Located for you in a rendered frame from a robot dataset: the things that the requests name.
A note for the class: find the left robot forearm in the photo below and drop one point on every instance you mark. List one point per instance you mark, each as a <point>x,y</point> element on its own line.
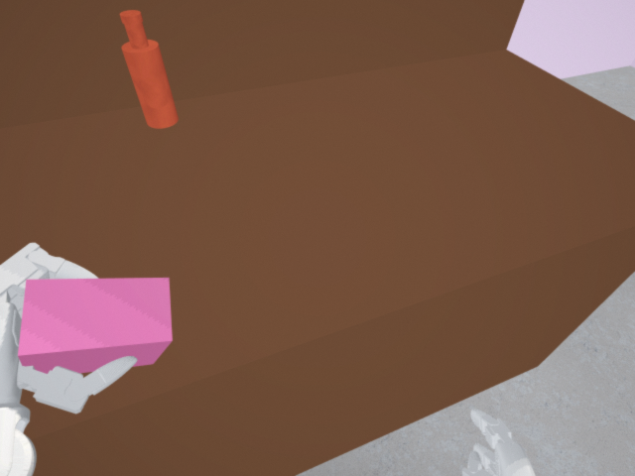
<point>18,455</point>

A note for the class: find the table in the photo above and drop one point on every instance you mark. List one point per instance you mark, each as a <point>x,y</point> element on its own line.
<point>369,211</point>

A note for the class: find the robot right hand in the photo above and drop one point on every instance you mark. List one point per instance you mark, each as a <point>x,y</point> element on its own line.
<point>510,459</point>

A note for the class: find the robot left hand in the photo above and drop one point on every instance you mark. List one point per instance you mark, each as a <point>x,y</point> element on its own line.
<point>61,388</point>

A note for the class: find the sponge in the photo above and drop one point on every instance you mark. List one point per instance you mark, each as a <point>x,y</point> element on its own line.
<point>83,324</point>

